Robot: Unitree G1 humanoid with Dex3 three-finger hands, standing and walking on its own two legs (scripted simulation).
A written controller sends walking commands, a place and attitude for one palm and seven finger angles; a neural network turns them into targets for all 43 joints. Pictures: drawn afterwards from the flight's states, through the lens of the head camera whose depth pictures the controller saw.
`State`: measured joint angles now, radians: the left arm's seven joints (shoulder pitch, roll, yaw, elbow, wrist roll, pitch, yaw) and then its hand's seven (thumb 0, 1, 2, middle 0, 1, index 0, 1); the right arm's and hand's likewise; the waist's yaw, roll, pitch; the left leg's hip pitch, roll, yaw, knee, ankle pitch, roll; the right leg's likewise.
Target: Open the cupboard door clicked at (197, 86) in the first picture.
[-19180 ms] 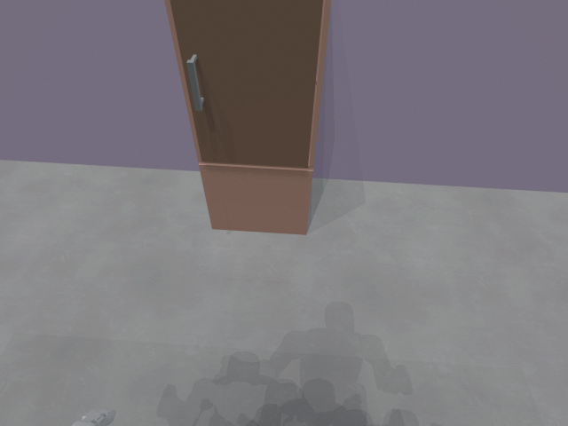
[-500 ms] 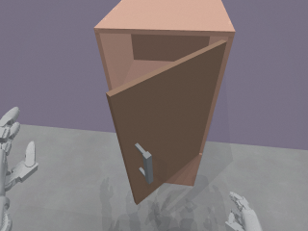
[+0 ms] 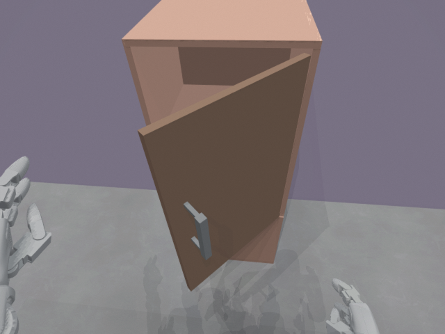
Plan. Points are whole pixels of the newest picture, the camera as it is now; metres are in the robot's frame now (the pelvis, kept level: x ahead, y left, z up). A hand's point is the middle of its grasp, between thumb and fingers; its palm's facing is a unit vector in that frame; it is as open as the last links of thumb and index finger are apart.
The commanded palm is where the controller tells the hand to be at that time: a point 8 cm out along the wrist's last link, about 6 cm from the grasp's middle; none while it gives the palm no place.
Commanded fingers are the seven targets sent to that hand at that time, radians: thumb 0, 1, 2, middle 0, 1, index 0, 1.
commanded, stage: step back with the hand held close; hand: left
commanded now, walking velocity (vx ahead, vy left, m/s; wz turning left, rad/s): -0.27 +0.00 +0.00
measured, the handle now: (198, 231) +0.33 +0.10 -0.03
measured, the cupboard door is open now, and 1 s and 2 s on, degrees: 47 47 47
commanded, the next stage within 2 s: stop stepping back and stand still in 1.02 s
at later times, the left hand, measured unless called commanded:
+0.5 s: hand (1, 286) +0.13 +0.29 +0.15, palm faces +0.44 -0.74 -0.50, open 7.4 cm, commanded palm +0.07 +0.33 +0.17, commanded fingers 0.00 0.90 0.90 -0.20 -0.30 -0.20 -0.30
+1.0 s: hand out of the picture +0.06 +0.29 +0.16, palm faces +0.44 -0.80 -0.42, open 7.4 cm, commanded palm -0.01 +0.32 +0.17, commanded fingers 0.00 0.90 0.90 -0.20 -0.30 -0.20 -0.30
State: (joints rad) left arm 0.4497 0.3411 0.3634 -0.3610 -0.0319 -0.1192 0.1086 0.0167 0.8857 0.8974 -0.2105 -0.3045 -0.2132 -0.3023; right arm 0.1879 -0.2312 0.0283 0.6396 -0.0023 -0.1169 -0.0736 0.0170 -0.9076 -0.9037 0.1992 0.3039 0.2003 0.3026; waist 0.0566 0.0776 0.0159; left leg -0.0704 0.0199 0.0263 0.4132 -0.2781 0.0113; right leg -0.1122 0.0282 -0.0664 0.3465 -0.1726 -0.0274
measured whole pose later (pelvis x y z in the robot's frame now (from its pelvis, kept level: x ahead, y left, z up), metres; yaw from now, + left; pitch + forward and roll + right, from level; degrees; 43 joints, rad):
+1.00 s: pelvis -0.16 +0.03 -0.01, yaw -2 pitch +3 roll -4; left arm 0.52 0.41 0.44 -0.55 -0.04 -0.21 0.17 0.02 0.89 0.90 -0.21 -0.30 -0.21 -0.30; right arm 0.19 -0.15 0.03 0.63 -0.02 -0.15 -0.05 0.02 -0.91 -0.90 0.20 0.30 0.20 0.30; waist 0.02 -0.02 -0.02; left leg -0.45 0.05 0.06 0.39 0.00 0.05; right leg -0.17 0.04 -0.02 0.59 -0.46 -0.01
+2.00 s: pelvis -0.27 +0.05 +0.00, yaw -4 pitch -1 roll -1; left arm 0.55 0.38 0.41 -0.42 -0.02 -0.20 0.14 0.01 0.89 0.90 -0.21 -0.30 -0.21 -0.30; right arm 0.22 -0.18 0.04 0.63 0.00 -0.14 -0.07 0.01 -0.91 -0.90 0.20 0.30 0.20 0.30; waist 0.02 0.00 -0.01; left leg -0.25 0.03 0.05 0.48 -0.22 0.01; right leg -0.23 -0.01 -0.04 0.43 -0.19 0.01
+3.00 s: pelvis -0.28 +0.04 +0.00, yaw -1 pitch -2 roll +0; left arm 0.22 0.29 0.02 1.13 0.02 0.01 0.01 0.01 0.91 0.90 -0.20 -0.30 -0.20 -0.30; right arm 0.23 -0.26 -0.01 1.10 -0.02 0.02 -0.01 0.01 -0.91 -0.90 0.20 0.30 0.20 0.30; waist 0.00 0.03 0.07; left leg -0.23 0.02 0.01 0.43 -0.17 -0.01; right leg -0.20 -0.01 -0.09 0.41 -0.18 -0.02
